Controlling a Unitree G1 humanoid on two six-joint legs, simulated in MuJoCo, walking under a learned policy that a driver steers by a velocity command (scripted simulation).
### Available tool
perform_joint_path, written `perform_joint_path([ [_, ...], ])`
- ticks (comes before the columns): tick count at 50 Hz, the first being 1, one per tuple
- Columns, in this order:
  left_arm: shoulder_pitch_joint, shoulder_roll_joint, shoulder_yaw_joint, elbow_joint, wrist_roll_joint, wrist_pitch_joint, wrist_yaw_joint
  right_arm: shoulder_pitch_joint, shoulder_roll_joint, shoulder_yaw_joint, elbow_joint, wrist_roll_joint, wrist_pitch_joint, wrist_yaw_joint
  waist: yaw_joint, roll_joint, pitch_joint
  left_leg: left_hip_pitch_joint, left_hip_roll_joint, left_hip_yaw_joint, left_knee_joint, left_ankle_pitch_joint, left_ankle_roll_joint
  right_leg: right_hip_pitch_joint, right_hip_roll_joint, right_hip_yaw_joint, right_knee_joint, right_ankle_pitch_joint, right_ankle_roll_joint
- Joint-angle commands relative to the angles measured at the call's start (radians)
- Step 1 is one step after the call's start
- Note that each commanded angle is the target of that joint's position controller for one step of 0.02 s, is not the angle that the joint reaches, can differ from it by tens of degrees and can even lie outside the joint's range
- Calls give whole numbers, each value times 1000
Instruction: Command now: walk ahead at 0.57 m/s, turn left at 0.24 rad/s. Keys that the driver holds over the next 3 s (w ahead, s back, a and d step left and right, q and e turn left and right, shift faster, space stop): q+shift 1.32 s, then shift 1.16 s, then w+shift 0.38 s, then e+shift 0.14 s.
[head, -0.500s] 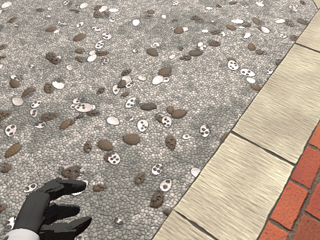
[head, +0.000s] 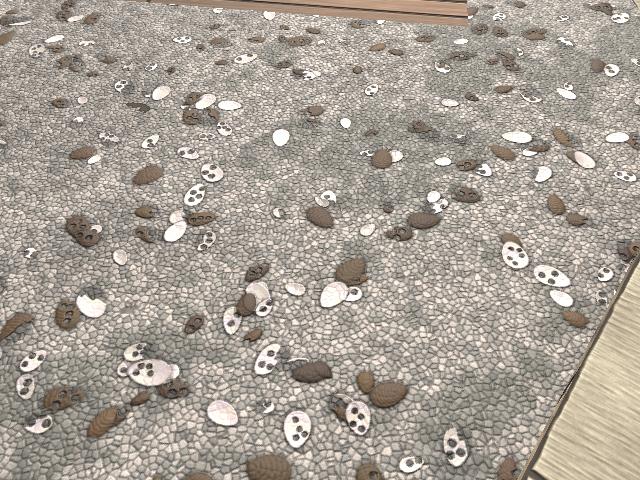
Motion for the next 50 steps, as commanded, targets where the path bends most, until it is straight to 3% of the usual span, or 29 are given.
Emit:
perform_joint_path([
  [1, 241, -69, -81, -7, 147, 5, -148, 849, -122, -46, 290, -45, 15, -16, -205, 327, -341, 1220, 135, -152, 362, 537, 247, -683, -24, 46, 996, 59, 263],
  [2, 9, 59, -12, -78, -62, -30, -87, 708, -201, -71, 224, 21, 12, 15, -306, 428, -361, 1228, 289, -434, 411, 951, 334, -1029, 16, 119, 1295, -236, 248],
  [3, -128, 115, -16, -176, -87, -36, -69, 653, -183, -73, 190, 24, 20, 19, -313, 236, -392, 1267, 318, -507, 344, 760, 368, -1209, -51, 138, 1336, -196, 271],
  [4, -169, 92, -22, -216, -105, -41, -58, 537, -185, -79, 163, 41, 25, 9, -242, 14, -385, 1190, 356, -608, 267, 383, 380, -1320, -105, 125, 1314, -97, 244],
  [5, -244, 82, -26, -262, -88, -33, -41, 365, -202, -84, 98, 67, 34, -13, -173, -181, -308, 932, 377, -713, 148, 60, 367, -1309, -146, 98, 1250, 29, 218],
  [6, -289, 86, -17, -289, -53, -15, -24, 272, -204, -73, 72, 71, 33, -25, -114, -285, -167, 571, 394, -753, 64, 28, 355, -1207, -145, 83, 1249, 86, 212],
  [7, -272, 44, -20, -306, -33, 6, -17, 197, -189, -53, 71, 50, 33, -26, -25, -297, -67, 248, 355, -695, 40, 27, 328, -1096, -174, 100, 1188, 81, 202],
  [9, -252, -8, -39, -358, -7, 22, 6, 92, -177, -45, 48, 35, 25, -13, 42, -135, 37, -195, 160, -436, -33, 127, 242, -878, -190, 38, 884, 61, 179],
  [11, -315, 5, -30, -382, -13, 0, 18, 176, -145, -53, 65, 49, 19, -37, 1, -106, -48, -170, 16, -323, 16, 162, 136, -787, -186, 3, 610, 376, 162],
  [12, -371, 51, -14, -402, -13, -13, 16, 194, -117, -53, 56, 91, 18, -56, -23, -126, -45, -206, -85, -264, 59, -42, 87, -668, -167, 37, 264, 644, 170],
  [13, -435, 16, -19, -414, -10, -15, 16, 249, -117, -58, 64, 104, 33, -68, -73, -125, -76, -256, -127, -241, 55, -225, 65, -477, -85, -5, -7, 810, 208],
  [15, -494, -2, -4, -459, -59, 4, 11, 283, -161, -73, 80, 105, 64, -80, -81, 43, -109, -56, -62, -394, 41, -370, 45, -398, -53, 83, -245, 826, 254],
  [17, -426, 71, 31, -434, -81, 13, 2, 231, -134, -90, 48, 95, 80, -87, -42, 99, -84, 140, -57, -459, 167, -446, 14, -435, -72, 122, -381, 783, 235],
  [19, -270, 94, 51, -379, -33, 8, -4, 240, -13, -73, 0, 78, 89, -75, -20, 59, -192, 105, -136, -406, 494, -651, -53, -169, -224, 167, -399, 931, 156],
  [20, -188, 98, 45, -374, -2, 17, -6, 343, 105, -42, -24, 46, 89, -68, -61, -162, -325, -173, -240, -319, 816, -1264, -104, 148, -476, 390, -219, 1519, 23],
  [21, -164, 129, 57, -355, 8, 32, -27, 488, 25, -37, -69, 75, 87, -47, -114, -362, -502, -288, -200, -333, 1078, -1288, -132, 214, -741, 773, -312, 1289, -166],
  [22, -256, 104, 64, -375, -9, 38, -29, 429, -72, -64, -54, 74, 103, -40, -116, -293, -412, -367, -114, -262, 1183, -1169, -173, 103, -671, 773, -384, 859, -197],
  [23, -306, 27, 45, -382, -18, 49, -20, 308, -126, -86, -68, 72, 126, -47, -94, -216, -259, -415, -75, -199, 1203, -1048, -192, -40, -562, 567, -421, 612, -136],
  [26, -445, 51, 52, -374, 0, 77, -4, 215, -127, -98, -107, 68, 169, -65, -146, -187, -83, -246, -26, -110, 1151, -859, -199, -473, -401, 240, -494, 562, -60],
  [29, -399, 87, 69, -336, 2, 75, 8, 163, -60, -74, -139, 66, 160, -58, -131, -190, -109, -214, -5, -73, 983, -801, -189, -460, -418, 137, -501, 615, -85],
  [36, -405, 176, 112, -317, -30, 80, 2, 68, -94, -77, -170, 69, 170, -17, -118, -214, -152, -13, 30, -14, 633, -755, -123, -473, -497, 10, -501, 445, -39],
  [39, -370, 160, 118, -297, -44, 89, -11, 103, -98, -95, -147, 72, 173, -12, -124, -193, -143, 113, -20, 56, 414, -768, -71, -470, -498, -64, -402, 355, 27],
  [40, -342, 127, 112, -288, -47, 97, -13, 165, -119, -110, -121, 71, 174, -14, -135, -141, -134, 205, -49, 40, 335, -773, -38, -530, -465, -110, -292, 296, 77],
  [41, -306, 80, 103, -275, -42, 110, -20, 227, -185, -133, -109, 68, 168, -22, -146, 66, -62, 307, 52, -182, 160, -656, 39, -723, -371, -212, -15, 182, 165],
  [42, -375, 36, 86, -372, -15, 102, -22, 230, -344, -157, -142, 54, 152, -27, -115, 372, -34, 402, 296, -703, 76, -449, 236, -1100, -189, -154, 307, -57, 234],
  [43, -526, 88, 98, -400, -16, 80, -17, 227, -305, -151, -161, 10, 121, -17, -204, 213, -91, 357, 317, -736, 8, -515, 292, -1134, -174, 56, 433, -22, 198],
  [44, -541, 103, 104, -402, -31, 73, -8, 179, -282, -139, -160, 5, 103, -21, -164, 158, -66, 333, 278, -666, 9, -549, 239, -1129, -174, 96, 446, 84, 163],
  [46, -467, 125, 116, -351, -8, 74, 12, 43, -213, -119, -184, 61, 113, -50, -85, 63, -83, 282, 199, -511, 79, -473, 130, -1049, -200, 114, 366, 272, 167],
  [50, -439, 56, 95, -331, -14, 75, -21, 25, -188, -108, -187, 65, 138, -75, -65, 23, -143, 159, 89, -416, 140, -457, 82, -828, -129, 82, 219, 448, 193],
])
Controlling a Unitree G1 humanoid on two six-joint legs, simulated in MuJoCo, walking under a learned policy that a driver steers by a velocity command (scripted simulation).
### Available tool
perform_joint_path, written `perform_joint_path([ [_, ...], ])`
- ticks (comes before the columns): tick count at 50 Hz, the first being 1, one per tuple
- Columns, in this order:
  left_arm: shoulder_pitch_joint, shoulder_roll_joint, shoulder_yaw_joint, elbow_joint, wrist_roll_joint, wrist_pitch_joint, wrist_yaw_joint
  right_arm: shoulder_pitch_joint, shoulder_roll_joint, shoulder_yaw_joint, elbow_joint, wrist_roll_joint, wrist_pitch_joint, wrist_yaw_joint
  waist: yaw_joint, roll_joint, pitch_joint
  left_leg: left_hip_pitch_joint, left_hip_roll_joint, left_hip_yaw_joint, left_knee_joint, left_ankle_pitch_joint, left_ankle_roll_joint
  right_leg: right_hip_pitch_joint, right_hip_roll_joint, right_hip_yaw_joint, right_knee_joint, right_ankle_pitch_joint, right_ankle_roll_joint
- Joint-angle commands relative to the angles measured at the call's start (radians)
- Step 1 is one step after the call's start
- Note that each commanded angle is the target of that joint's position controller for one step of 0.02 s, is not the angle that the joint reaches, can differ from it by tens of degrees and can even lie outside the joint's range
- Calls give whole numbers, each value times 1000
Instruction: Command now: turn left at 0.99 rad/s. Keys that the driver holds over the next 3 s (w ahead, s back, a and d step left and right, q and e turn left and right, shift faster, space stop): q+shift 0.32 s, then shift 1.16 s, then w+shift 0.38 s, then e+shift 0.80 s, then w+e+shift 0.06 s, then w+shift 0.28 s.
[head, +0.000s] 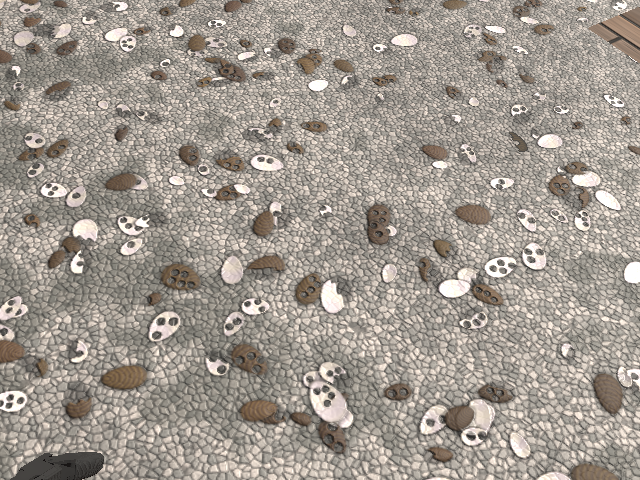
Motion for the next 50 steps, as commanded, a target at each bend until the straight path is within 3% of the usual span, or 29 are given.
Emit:
perform_joint_path([
  [1, -54, 31, 1, -73, -4, -16, -16, -94, -172, -50, -92, 13, -8, -22, 30, 106, -140, 125, 156, -263, -131, 235, 119, 23, 34, 31, -154, 106, 10],
  [3, -93, 20, -8, -83, -10, -19, -27, -80, -185, -56, -90, 14, -3, -24, 13, 145, -132, 128, 148, -312, -123, 181, 122, 62, 60, 43, -268, 96, 13],
  [7, -92, 68, 4, -77, -19, -34, -44, -76, -195, -63, -100, 18, -5, -12, 3, 208, -130, 136, 148, -433, -95, 234, 140, 168, 76, 77, -413, 17, 2],
  [9, -57, 86, 14, -65, -26, -41, -50, -99, -190, -61, -111, 25, -5, -8, 20, 226, -131, 128, 123, -478, -67, 234, 123, 278, 70, 75, -555, 32, -15],
  [10, -12, 93, 21, -48, -26, -45, -51, -124, -176, -56, -121, 32, -6, -7, 48, 211, -130, 80, 87, -466, -30, 184, 96, 394, 48, 59, -685, 138, -30],
  [11, 29, 132, 34, -37, -19, -42, -48, -81, -118, -41, -120, 25, -6, -4, 35, 109, -179, -31, 23, -399, 100, -89, 47, 582, -97, 147, -719, 220, -82],
  [12, 27, 207, 44, -45, 6, -27, -44, 8, -62, -26, -130, 24, -10, 0, -32, -211, -199, -251, -137, -180, 338, -418, -22, 720, -335, 426, -752, 388, -238],
  [13, 56, 159, 38, -44, 18, -31, -46, 13, -165, -53, -129, 20, -26, 4, -16, -253, -196, -344, -70, -135, 553, -407, -76, 686, -434, 568, -778, 363, -350],
  [14, 11, 109, 23, -61, 7, -31, -39, -4, -224, -73, -112, 22, -26, 8, -14, -192, -153, -360, -15, -99, 648, -318, -101, 641, -397, 452, -773, 308, -345],
  [15, -40, 73, 13, -70, -4, -22, -28, -11, -228, -79, -92, 23, -17, 7, -19, -140, -119, -350, 15, -75, 672, -234, -116, 589, -316, 322, -771, 214, -295],
  [16, -66, 68, 9, -76, -12, -13, -16, -7, -207, -76, -85, 18, -8, 6, -22, -114, -104, -349, 31, -45, 704, -169, -126, 561, -271, 242, -771, 176, -263],
  [18, -23, 85, 7, -55, -6, -1, -4, -54, -121, -44, -100, 18, -5, 13, 12, -87, -70, -332, 47, 34, 641, -135, -137, 526, -238, 147, -782, 286, -269],
  [21, 36, 127, 16, -26, -3, 5, -10, -86, -66, -17, -115, 12, -15, 18, 39, -112, -122, -257, 58, 65, 497, -168, -140, 565, -254, 91, -770, 397, -291],
  [25, 22, 163, 21, -13, -25, 7, -31, -83, -62, -8, -104, 3, -23, 26, 39, -166, -142, -81, 48, 106, 249, -162, -114, 529, -271, 39, -752, 416, -284],
  [27, 32, 163, 16, 1, -39, 7, -35, -53, -65, -12, -89, 3, -22, 30, 24, -164, -142, 11, 31, 125, 76, -91, -88, 530, -277, 34, -712, 391, -265],
  [29, 68, 122, -2, 25, -51, 5, -38, -10, -67, -17, -67, -2, -22, 31, 0, -128, -140, 211, 13, 129, -180, 94, -43, 452, -241, -11, -631, 319, -181],
  [30, 101, 72, -20, 27, -25, -4, -46, 1, -114, -24, -81, -6, -22, 24, 19, 8, -171, 364, 142, -45, -199, 303, -7, 335, -179, -80, -498, 153, -84],
  [31, 111, 22, -45, -6, 17, -17, -59, -60, -180, -28, -110, -24, -21, 16, 69, 281, -156, 385, 352, -287, -174, 555, 124, 160, -90, -146, -355, -206, 5],
  [32, 35, 82, -29, -15, -5, -15, -48, -35, -122, -18, -101, -52, -31, 22, -14, 236, -182, 291, 391, -316, -189, 483, 238, 178, -98, -49, -261, -309, 23],
  [33, 25, 122, -18, -12, -24, -7, -43, -49, -93, -6, -86, -53, -45, 28, -5, 190, -144, 272, 351, -276, -203, 432, 236, 169, -101, -32, -200, -292, 28],
  [36, 76, 112, -12, 24, -17, 14, -31, -116, -76, 2, -54, -23, -67, 26, 31, 172, -106, 223, 268, -162, -188, 505, 166, 209, -106, -10, -184, -172, 38],
  [39, 93, 58, -31, 38, -24, 15, -38, -134, -45, 9, -32, -23, -63, 26, 39, 153, -121, 205, 217, -87, -160, 577, 147, 322, -88, -36, -304, -113, 42],
  [41, 73, 50, -37, 34, -28, 15, -41, -124, -35, 12, -15, -23, -57, 29, 26, 155, -119, 221, 217, -102, -151, 552, 153, 360, -79, -45, -405, -98, 39],
  [43, 93, 45, -40, 40, -23, 13, -45, -134, -21, 18, -1, -16, -54, 31, 49, 142, -112, 204, 201, -108, -145, 458, 130, 452, -72, -55, -589, 47, 24],
  [44, 97, 50, -43, 40, -12, 11, -47, -118, -14, 20, 14, -12, -55, 33, 55, 116, -106, 177, 179, -105, -149, 358, 94, 522, -82, -38, -670, 206, 8],
  [45, 101, 86, -37, 36, -1, 10, -47, -83, -9, 19, 28, -23, -59, 34, 34, 63, -110, 151, 139, -88, -135, 208, 50, 578, -122, 2, -665, 367, -9],
  [46, 93, 149, -19, 44, -8, 10, -47, -42, -24, 12, 33, -28, -63, 41, -12, -45, -89, 124, 91, -52, -147, 127, 21, 573, -129, -7, -609, 365, -42],
  [48, 71, 94, -27, 44, -12, 4, -54, -98, -38, 10, 48, -21, -63, 37, 33, -35, -55, 148, 58, -6, -110, 111, -12, 508, -107, -10, -621, 245, -58],
  [50, 71, 71, -35, 54, -12, -4, -53, -106, -18, 10, 51, -19, -51, 29, 31, -43, -58, 161, 59, 0, -93, 170, -12, 505, -101, -14, -628, 258, -50],
])
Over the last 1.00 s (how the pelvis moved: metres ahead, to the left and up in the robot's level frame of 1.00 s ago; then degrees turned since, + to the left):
0.31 0.04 -0.04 53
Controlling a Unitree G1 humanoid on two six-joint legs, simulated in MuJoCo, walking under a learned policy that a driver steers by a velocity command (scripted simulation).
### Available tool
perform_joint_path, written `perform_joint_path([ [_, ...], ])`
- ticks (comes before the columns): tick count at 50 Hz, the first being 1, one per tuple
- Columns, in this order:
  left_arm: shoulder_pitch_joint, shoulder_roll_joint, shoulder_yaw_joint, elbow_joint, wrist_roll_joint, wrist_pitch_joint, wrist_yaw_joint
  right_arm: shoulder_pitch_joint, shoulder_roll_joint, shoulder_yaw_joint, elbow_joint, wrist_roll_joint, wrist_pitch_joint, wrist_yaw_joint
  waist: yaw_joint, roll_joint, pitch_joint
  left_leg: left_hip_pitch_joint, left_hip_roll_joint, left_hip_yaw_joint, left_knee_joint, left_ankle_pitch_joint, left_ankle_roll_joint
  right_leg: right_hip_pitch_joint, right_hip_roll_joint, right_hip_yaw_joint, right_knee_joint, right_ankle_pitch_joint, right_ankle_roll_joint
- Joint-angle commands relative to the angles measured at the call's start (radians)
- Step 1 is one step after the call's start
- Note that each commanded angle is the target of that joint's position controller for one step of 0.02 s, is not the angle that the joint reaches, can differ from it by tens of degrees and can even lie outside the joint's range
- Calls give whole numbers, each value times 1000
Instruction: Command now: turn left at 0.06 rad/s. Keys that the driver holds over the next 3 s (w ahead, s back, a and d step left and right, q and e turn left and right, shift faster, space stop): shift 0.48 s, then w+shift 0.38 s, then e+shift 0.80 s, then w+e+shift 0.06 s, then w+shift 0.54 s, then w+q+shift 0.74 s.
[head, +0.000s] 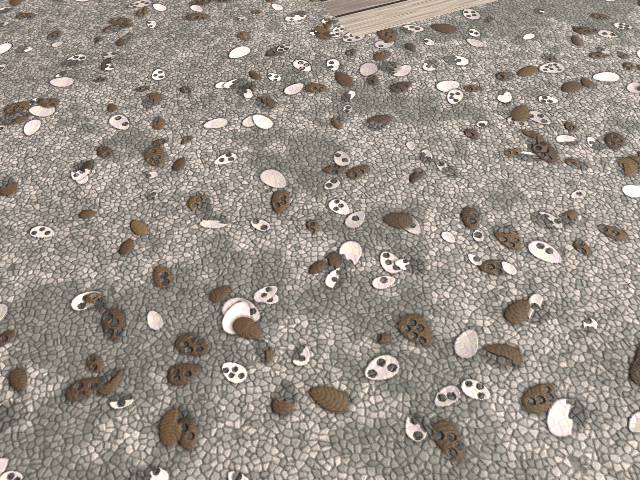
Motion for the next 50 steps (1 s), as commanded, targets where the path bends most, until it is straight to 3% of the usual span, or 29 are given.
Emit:
perform_joint_path([
  [1, -23, 105, 25, -51, 0, -25, 1, -11, -113, -40, -48, 3, -1, -11, -5, -60, -55, 18, 59, -57, -55, 242, 21, 37, -32, 34, -63, 293, -28],
  [11, -16, 100, 19, -6, -5, -26, 13, 31, -113, -52, 42, 9, 4, -27, -5, -7, -38, 45, 62, -50, -56, 297, 0, 53, -18, 23, -61, 290, -33],
  [24, -3, 84, 16, 102, -10, -25, 25, 64, -117, -57, 179, 14, 3, -52, -8, -12, -8, 74, 62, -34, -83, 301, -21, 67, -2, 10, -92, 290, -37],
  [25, 30, 98, 24, 122, -17, -20, 28, 90, -119, -62, 198, 22, 6, -54, -6, -25, -46, 75, 24, 8, -50, 98, -10, 83, 19, -6, -88, 80, -53],
  [26, 55, 114, 33, 134, -30, -16, 30, 103, -117, -65, 205, 33, 5, -52, 0, -52, -22, 13, -5, 37, -9, -199, 8, 58, 8, 33, -114, -259, -90],
  [27, 98, 129, 37, 142, -40, -18, 34, 71, -119, -66, 183, 39, -6, -48, 21, -86, 54, -121, -3, 36, 47, -374, 20, 33, -55, 147, -180, -529, -140],
  [28, 158, 164, 45, 154, -50, -34, 37, 10, -98, -59, 142, 54, -31, -43, 46, -161, 133, -261, 6, 63, 155, -361, 23, 41, -175, 331, -296, -699, -213],
  [29, 163, 204, 56, 159, -54, -56, 40, -73, -61, -47, 97, 70, -59, -35, 51, -233, 219, -341, 40, 80, 260, -203, 23, 7, -311, 527, -413, -713, -287],
  [30, 162, 198, 57, 155, -39, -76, 43, -123, -92, -53, 78, 67, -80, -30, 65, -210, 240, -416, 93, 17, 357, -202, 31, 12, -363, 600, -458, -609, -316],
  [31, 144, 184, 54, 144, -27, -95, 41, -124, -106, -59, 72, 64, -97, -23, 54, -182, 213, -478, 127, -13, 420, -201, 42, 68, -375, 603, -460, -515, -312],
  [33, 85, 169, 50, 117, -40, -105, 30, -66, -97, -59, 86, 59, -113, -9, 15, -156, 135, -440, 161, 1, 314, -167, 53, 109, -319, 452, -434, -362, -250],
  [35, 61, 190, 60, 114, -53, -95, 27, -11, -83, -59, 121, 48, -122, 2, -13, -162, 74, -171, 101, 88, 127, -82, 32, 6, -192, 235, -404, -218, -192],
  [36, 60, 193, 70, 144, 37, -78, 4, 50, -74, -54, 137, -38, -93, 39, -43, -142, 41, -14, 19, 189, 36, 6, 23, -48, -112, 137, -358, -234, -202],
  [37, 44, 186, 75, 146, 40, -70, -3, 161, -68, -61, 176, -36, -81, 43, -97, -117, 29, 163, -21, 260, -20, 93, 13, -152, -89, 89, -279, -264, -205],
  [38, 39, 168, 70, 144, 33, -73, -6, 284, -99, -73, 216, -30, -76, 34, -150, -47, -4, 358, -47, 271, -11, 45, 11, -277, -65, 61, -146, -207, -202],
  [39, -27, 118, 54, 123, 41, -79, -11, 479, -152, -90, 264, -38, -87, 23, -269, 118, -51, 540, 79, 84, -76, -110, 36, -441, 12, -27, 235, -85, -179],
  [40, -123, -38, 13, 49, 43, -94, -8, 599, -234, -85, 269, -51, -103, 11, -301, 360, -89, 508, 356, -441, -267, -529, 88, -628, 136, 44, 649, -294, -161],
  [41, -92, -24, 13, 10, 12, -97, -18, 422, -240, -72, 240, -54, -93, 2, -173, 266, -25, 378, 452, -790, -454, -762, 189, -763, 121, 172, 767, -164, -181],
  [42, -107, 38, 21, 5, 9, -96, -26, 280, -233, -71, 201, -40, -92, -1, -96, 120, 80, 296, 480, -710, -433, -711, 199, -814, 17, 147, 799, -30, -185],
  [43, -65, 82, 31, 35, 27, -96, -38, 224, -193, -62, 187, -25, -101, 4, -58, 25, 68, 233, 411, -549, -397, -552, 176, -727, -36, 110, 736, 59, -165],
  [44, 22, 79, 33, 79, 35, -90, -44, 197, -165, -51, 181, -23, -110, 5, -19, 24, 47, 184, 344, -395, -410, -396, 145, -615, -40, 106, 674, 84, -140],
  [46, 45, 54, 25, 106, 38, -65, -57, 213, -103, -26, 207, -29, -129, -6, -9, 67, 94, 110, 282, -163, -417, 2, 117, -527, -21, 82, 652, 142, -96],
  [47, 32, 59, 34, 99, -96, -79, -19, 217, -69, -24, 214, 23, -140, -16, -24, 105, 91, 209, 287, -81, -379, 225, 122, -595, -37, 151, 613, 156, -93],
  [48, -5, 56, 27, 85, -93, -85, -7, 237, -73, -22, 230, 24, -141, -22, -34, 84, 89, 235, 282, -17, -355, 409, 110, -616, -17, 141, 576, 181, -89],
  [50, -103, 36, 19, 22, -49, -94, -9, 202, -116, -27, 218, 2, -131, -40, -27, 52, 97, 181, 257, 101, -351, 589, 86, -564, 9, 67, 383, 286, -74],
])
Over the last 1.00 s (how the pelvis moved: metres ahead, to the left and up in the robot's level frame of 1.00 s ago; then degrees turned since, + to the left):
0.08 0.01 0.00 30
